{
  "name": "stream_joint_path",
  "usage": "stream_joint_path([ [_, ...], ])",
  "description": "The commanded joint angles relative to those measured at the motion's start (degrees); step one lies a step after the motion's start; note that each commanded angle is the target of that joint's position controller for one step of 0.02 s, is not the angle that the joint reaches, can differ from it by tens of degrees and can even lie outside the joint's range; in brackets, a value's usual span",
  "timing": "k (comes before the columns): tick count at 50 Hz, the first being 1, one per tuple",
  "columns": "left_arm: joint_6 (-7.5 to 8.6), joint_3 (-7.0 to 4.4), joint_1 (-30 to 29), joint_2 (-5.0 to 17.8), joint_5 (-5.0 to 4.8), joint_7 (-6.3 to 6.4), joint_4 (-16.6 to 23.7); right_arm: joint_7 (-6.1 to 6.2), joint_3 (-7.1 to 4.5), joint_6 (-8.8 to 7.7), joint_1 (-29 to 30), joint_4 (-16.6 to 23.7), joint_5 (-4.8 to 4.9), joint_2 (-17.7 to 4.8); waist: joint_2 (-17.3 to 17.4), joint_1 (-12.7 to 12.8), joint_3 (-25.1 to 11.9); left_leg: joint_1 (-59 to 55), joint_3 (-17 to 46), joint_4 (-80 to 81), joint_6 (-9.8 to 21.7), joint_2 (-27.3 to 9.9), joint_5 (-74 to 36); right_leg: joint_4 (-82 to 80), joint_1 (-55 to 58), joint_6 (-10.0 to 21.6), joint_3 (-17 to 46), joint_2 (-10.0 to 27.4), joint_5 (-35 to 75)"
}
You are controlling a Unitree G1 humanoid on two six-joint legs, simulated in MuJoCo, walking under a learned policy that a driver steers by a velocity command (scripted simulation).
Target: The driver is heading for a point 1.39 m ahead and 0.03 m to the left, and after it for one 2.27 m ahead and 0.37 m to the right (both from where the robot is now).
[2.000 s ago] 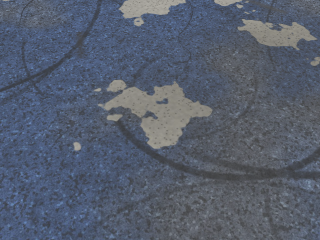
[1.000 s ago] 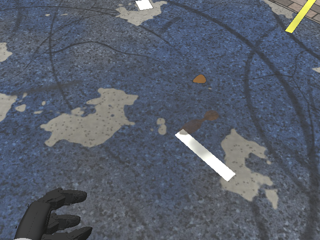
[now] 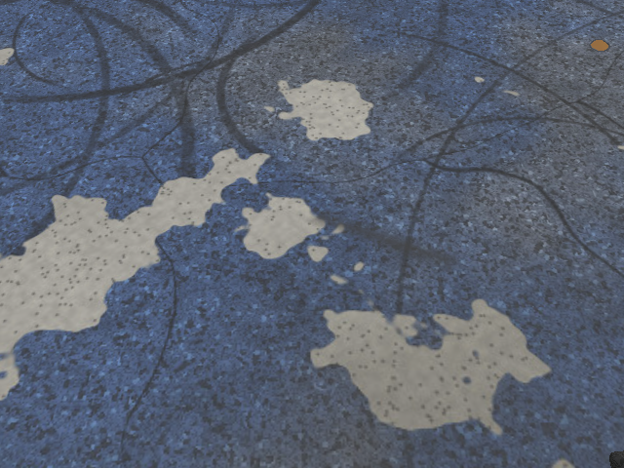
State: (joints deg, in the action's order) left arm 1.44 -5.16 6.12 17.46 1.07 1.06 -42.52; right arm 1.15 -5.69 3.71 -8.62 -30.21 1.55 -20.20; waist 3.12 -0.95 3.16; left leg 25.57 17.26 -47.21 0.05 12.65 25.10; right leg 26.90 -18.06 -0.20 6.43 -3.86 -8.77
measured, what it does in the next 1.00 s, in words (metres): steps on the spot: left foot, then right foot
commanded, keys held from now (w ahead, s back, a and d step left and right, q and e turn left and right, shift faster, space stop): q+shift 0.26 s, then shift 0.12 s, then e+shift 0.54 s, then w+e+shift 0.08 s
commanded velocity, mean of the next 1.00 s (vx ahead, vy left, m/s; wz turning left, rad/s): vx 0.02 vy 0.00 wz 0.08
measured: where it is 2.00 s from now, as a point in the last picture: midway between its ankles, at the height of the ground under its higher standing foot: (385, 377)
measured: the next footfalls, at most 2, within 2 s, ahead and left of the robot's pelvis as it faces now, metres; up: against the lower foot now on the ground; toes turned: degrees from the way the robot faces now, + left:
left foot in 0.40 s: +0.00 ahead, +0.14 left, +0.00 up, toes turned +24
right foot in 0.92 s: +0.06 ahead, -0.09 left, +0.00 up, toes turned -2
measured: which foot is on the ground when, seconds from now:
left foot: up 0.00-0.38, down 0.40-0.92, up 0.94-1.00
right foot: down 0.00-0.40, up 0.42-0.90, down 0.92-1.00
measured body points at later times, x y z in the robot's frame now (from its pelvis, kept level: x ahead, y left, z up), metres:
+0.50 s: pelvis +0.00 +0.03 +0.00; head +0.03 +0.07 +0.45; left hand +0.00 +0.35 -0.13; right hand +0.27 -0.14 -0.07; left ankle -0.03 +0.13 -0.73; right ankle +0.03 -0.12 -0.68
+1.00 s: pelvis +0.02 +0.00 -0.01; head +0.06 -0.03 +0.44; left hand +0.16 +0.29 -0.08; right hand +0.19 -0.29 -0.12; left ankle -0.04 +0.14 -0.67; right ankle +0.02 -0.09 -0.73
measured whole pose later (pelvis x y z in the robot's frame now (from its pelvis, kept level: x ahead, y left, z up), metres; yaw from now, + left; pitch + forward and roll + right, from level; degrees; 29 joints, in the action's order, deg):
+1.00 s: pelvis +0.02 +0.00 -0.01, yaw +0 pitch +2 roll +1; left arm -1.6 -5.3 12.8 18.0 -1.6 -0.8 -35.0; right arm 0.0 -6.2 0.0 -6.4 -40.5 0.5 -18.4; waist 2.4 0.5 2.9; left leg 25.4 -3.8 -61.1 -2.0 -4.3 30.4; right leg 37.0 -19.9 4.4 -2.6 -0.2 -20.0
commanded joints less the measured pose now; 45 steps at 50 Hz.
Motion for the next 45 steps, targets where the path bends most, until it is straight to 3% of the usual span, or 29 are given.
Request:
stream_joint_path([
  [1, 0.03, -0.93, -6.26, 4.81, -0.01, 1.36, 7.20, -0.59, -3.20, -0.68, -5.36, 1.77, -0.01, -10.30, -10.77, -2.09, -6.26, 9.48, -5.74, -20.85, -3.60, -7.79, 1.65, -9.02, 9.19, 11.38, 14.04, 19.07, 3.72],
  [2, -0.48, -0.62, -6.35, 4.72, -0.64, 2.03, 7.61, -0.43, -2.71, -0.19, -6.15, 1.14, -0.26, -8.72, -9.30, -1.61, -5.30, 11.19, -7.31, -25.32, -4.22, -8.49, -1.25, -8.73, 9.20, 10.32, 10.79, 17.27, 2.78],
  [3, -0.90, -0.30, -5.98, 4.81, -0.63, 2.48, 7.68, -0.64, -2.06, 0.04, -6.44, 1.25, -0.13, -7.17, -8.81, -1.07, -4.01, 12.37, -9.47, -27.99, -4.77, -9.45, -2.33, -9.12, 8.29, 10.61, 7.89, 16.74, 5.26],
  [6, -1.80, -0.40, -2.09, 6.03, 0.37, 2.88, 7.14, -0.55, -0.83, -0.26, -2.06, 3.37, 0.62, -4.85, -10.29, 2.01, -3.81, 15.69, -14.61, -23.51, -6.21, -13.65, -5.18, -10.23, 12.46, 12.00, 2.11, 16.39, 9.06],
  [9, -2.13, -1.05, 0.28, 7.53, 0.45, 2.48, 6.63, -0.55, -0.35, -0.49, 0.10, 4.44, 0.26, -3.80, -11.12, 3.89, -5.90, 15.58, -15.67, -17.55, -7.46, -17.06, -4.74, -10.25, 17.12, 13.48, -0.25, 19.13, 11.54],
  [13, -2.14, -2.02, -1.27, 9.33, 0.05, 1.29, 6.49, -1.12, 0.19, -0.46, -0.09, 4.21, -0.27, -2.38, -11.74, 3.23, -7.36, 7.22, -18.41, -7.46, -6.11, -18.51, -5.40, -9.99, 14.35, 12.65, -6.61, 20.69, 12.29],
  [15, -1.92, -2.30, -1.08, 9.80, -0.67, 0.49, 5.96, -1.29, 0.16, -0.21, -0.47, 3.83, -0.51, -2.33, -11.90, 2.80, -7.72, 1.50, -20.02, -1.63, -4.73, -17.04, -3.87, -8.77, 12.09, 12.30, -8.05, 21.00, 14.38],
  [17, -1.51, -2.40, -0.59, 10.02, -2.09, -0.25, 5.30, -1.53, -0.06, 0.19, -1.50, 3.45, -0.59, -2.32, -12.25, 1.74, -8.28, -2.39, -20.50, 5.77, -2.76, -15.68, -3.94, -6.10, 12.89, 11.42, -7.98, 22.12, 16.37],
  [19, -1.21, -1.95, -0.60, 8.53, -3.70, -0.58, 4.37, -1.58, -0.70, 0.32, -6.26, 1.30, -0.74, -2.69, -10.58, -1.32, -9.02, -12.74, -21.11, 20.44, 0.75, -13.27, -13.54, 0.90, 9.52, 7.32, -10.63, 20.66, 14.74],
  [20, -0.99, -0.85, 3.43, 5.23, -2.98, -1.00, 2.83, -1.06, -1.47, 0.04, -8.44, 0.37, -0.89, -5.41, -2.88, -0.89, -10.22, -23.79, -15.18, 25.39, 3.03, -15.70, -26.84, 9.10, 0.97, 2.88, -14.33, 16.93, 6.58],
  [21, -0.71, 1.55, 4.04, 0.29, 1.17, -1.95, 5.32, -0.04, -1.94, -0.56, -8.47, 1.83, -1.67, -10.93, 17.08, 1.25, -12.65, -34.69, 4.89, 22.33, 10.07, -33.29, -54.27, 26.51, -16.23, -3.14, -17.22, 9.85, -28.74],
  [22, -0.97, 0.22, 0.76, 4.14, 0.03, -1.23, 4.97, -0.38, -0.91, -1.80, -7.13, 2.59, -3.76, -8.27, 12.18, -2.77, -16.46, -26.21, 5.57, 23.88, 19.28, -38.37, -52.27, 35.90, -17.62, -4.37, -9.25, 8.66, -31.03],
  [23, -1.61, -0.24, -0.44, 6.11, -1.96, -0.83, 3.84, -0.95, 0.67, -2.84, -5.57, 1.20, -4.37, -3.88, 6.81, -2.70, -14.08, -22.19, -1.68, 25.22, 17.47, -33.52, -44.84, 37.60, -14.93, -3.81, -6.45, 9.82, -27.51],
  [24, -2.17, -0.06, 1.49, 4.77, -2.55, -0.56, 2.75, -1.03, 1.27, -3.53, -2.63, -0.60, -3.87, -1.78, 6.82, -0.44, -10.92, -19.84, -6.62, 25.98, 14.00, -29.67, -37.24, 35.58, -14.62, -3.48, -5.76, 9.77, -24.03],
  [25, -2.82, -0.15, 3.14, 4.87, -2.23, -0.10, 0.90, -0.90, 1.60, -3.98, -0.48, -1.16, -3.38, -0.87, 6.21, 0.06, -9.34, -18.37, -9.83, 26.34, 12.03, -27.97, -34.70, 35.69, -13.51, -4.01, -4.95, 9.34, -20.11],
  [27, -3.54, -1.05, 5.60, 6.91, -2.40, 0.27, 0.16, -0.04, 1.67, -4.31, 2.41, -1.85, -3.64, -1.38, 7.03, 1.50, -6.77, -14.07, -14.52, 27.58, 11.65, -27.12, -37.17, 38.45, -10.50, -5.26, -4.52, 6.90, -14.71],
  [29, -3.77, -1.49, 5.37, 7.83, -2.99, 0.60, 1.31, 1.02, 1.15, -3.84, 2.70, -2.13, -3.59, -2.39, 5.95, 0.94, -5.93, -16.98, -14.84, 28.53, 12.46, -28.95, -34.19, 39.39, -14.29, -6.03, -5.24, 6.67, -13.75],
  [34, -4.73, -0.37, 3.48, 4.18, -2.44, -0.05, 5.00, 2.25, 0.63, -2.97, 2.25, -3.74, -3.40, -2.14, 3.71, -0.58, -4.48, -20.67, -15.91, 30.10, 13.42, -32.23, -26.09, 32.09, -17.04, -6.68, -6.42, 9.93, -13.11],
  [38, -5.07, 0.00, 3.33, 3.05, -2.12, -1.36, 7.88, 1.47, -0.48, -3.00, 3.21, -4.53, -2.86, -3.60, 3.12, -0.40, -5.01, -20.28, -19.44, 29.10, 13.88, -33.66, -30.52, 25.55, -13.17, -4.87, -9.21, 10.60, -14.65],
  [41, -5.71, -0.40, 3.72, 3.46, -2.37, -2.20, 9.67, 0.56, -1.37, -3.24, 3.86, -4.98, -1.79, -4.86, 3.80, 0.18, -6.27, -21.16, -22.06, 26.37, 12.33, -34.73, -35.98, 20.44, -9.59, -2.68, -11.40, 9.83, -14.96],
  [44, -6.66, -1.21, 5.74, 3.77, -2.69, -2.70, 10.59, -0.32, -1.95, -3.31, 4.87, -5.79, -0.24, -5.27, 3.57, 2.38, -7.64, -20.68, -25.98, 19.87, 7.90, -34.19, -36.23, 10.01, -2.51, 0.52, -13.83, 7.65, -10.03],
  [45, -6.60, -1.95, 8.55, 4.79, -2.56, -2.19, 9.97, -0.65, -1.94, -3.19, 3.26, -7.09, 0.18, -4.36, 1.24, 3.78, -8.34, -17.65, -28.74, 14.02, 4.77, -31.78, -33.41, 3.73, 3.73, 2.49, -13.45, 5.77, -3.57],
])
